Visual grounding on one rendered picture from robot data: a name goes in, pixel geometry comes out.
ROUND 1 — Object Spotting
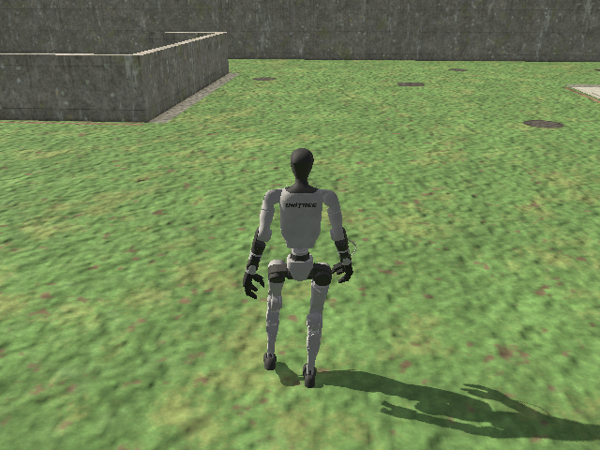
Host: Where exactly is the left robot forearm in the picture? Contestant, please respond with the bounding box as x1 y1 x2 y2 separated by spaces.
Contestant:
246 227 266 275

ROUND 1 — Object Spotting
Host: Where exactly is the right robot forearm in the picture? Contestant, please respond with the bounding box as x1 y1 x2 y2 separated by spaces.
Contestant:
335 227 352 265

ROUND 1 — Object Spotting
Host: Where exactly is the robot left thigh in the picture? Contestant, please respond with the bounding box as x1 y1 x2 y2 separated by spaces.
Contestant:
268 260 287 311

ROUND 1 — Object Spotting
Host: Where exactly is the robot right hand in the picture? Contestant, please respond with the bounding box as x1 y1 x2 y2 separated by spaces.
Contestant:
332 262 353 283

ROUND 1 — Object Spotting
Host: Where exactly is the robot left upper arm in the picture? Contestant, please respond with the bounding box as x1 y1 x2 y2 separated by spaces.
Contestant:
257 188 282 242

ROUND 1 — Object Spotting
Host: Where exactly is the robot right foot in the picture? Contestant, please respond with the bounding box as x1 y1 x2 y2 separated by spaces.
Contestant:
303 363 316 388

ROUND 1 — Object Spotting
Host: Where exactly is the robot left hand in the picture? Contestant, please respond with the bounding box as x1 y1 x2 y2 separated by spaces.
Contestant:
243 272 264 299

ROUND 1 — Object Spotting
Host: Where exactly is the robot right upper arm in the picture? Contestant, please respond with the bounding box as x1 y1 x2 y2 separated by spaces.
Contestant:
321 189 345 241

